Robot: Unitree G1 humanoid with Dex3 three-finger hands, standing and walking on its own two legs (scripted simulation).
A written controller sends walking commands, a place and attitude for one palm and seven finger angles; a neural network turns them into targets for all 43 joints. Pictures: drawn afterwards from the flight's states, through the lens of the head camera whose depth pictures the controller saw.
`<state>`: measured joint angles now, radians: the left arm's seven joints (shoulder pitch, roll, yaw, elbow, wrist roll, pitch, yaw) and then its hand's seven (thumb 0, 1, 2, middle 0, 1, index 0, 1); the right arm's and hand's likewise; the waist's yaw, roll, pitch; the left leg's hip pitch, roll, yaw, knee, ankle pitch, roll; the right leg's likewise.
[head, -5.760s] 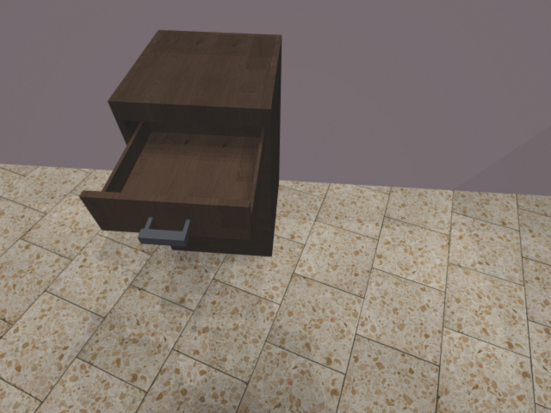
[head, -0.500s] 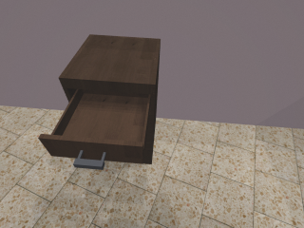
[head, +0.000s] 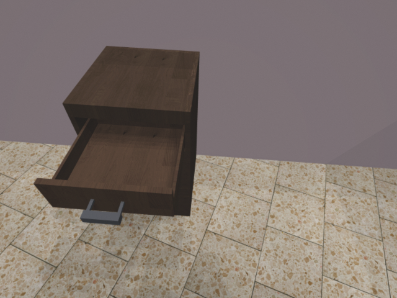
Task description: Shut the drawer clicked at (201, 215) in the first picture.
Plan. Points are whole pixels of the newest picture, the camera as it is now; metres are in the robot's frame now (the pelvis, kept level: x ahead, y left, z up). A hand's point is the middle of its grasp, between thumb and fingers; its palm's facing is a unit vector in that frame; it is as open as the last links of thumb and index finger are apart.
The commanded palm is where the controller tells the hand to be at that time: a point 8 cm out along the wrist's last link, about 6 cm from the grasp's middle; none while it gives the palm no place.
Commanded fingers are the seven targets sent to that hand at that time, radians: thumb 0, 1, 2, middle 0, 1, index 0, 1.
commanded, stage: shuffle to correct the standing spot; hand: left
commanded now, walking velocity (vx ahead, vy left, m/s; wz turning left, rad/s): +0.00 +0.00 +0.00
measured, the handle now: (104, 210) +0.37 +0.30 -0.16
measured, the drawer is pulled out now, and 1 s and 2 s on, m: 0.28 0.28 0.28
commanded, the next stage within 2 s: come to a stop and stand still in 0.76 s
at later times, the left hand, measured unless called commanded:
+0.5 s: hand out of the picture +0.01 +0.19 -0.19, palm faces +0.05 -0.98 -0.19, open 7.4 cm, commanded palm none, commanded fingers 0.00 0.90 0.90 -0.20 -0.30 -0.20 -0.30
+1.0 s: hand out of the picture +0.08 +0.29 -0.19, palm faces +0.07 -0.96 -0.26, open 7.4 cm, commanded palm none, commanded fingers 0.00 0.90 0.90 -0.20 -0.30 -0.20 -0.30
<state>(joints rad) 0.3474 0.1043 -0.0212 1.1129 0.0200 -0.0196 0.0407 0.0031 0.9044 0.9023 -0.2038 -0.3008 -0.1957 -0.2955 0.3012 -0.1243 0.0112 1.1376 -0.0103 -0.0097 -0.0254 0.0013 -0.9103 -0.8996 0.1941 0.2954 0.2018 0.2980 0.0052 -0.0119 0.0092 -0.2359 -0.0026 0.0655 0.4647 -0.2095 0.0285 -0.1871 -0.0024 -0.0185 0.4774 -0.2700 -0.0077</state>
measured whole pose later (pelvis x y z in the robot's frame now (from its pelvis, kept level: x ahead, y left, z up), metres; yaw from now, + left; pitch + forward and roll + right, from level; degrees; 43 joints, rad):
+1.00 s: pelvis +0.08 +0.08 -0.02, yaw +1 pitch +0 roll +3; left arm 0.29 0.22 0.07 1.03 0.03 0.04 0.03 0.01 0.90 0.90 -0.21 -0.30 -0.20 -0.30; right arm 0.24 -0.19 -0.03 0.97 -0.03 0.00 -0.01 0.00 -0.91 -0.90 0.19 0.30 0.20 0.30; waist 0.02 -0.07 0.04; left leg -0.35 0.04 0.09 0.61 -0.26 -0.02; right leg -0.40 -0.10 -0.01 1.01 -0.52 -0.01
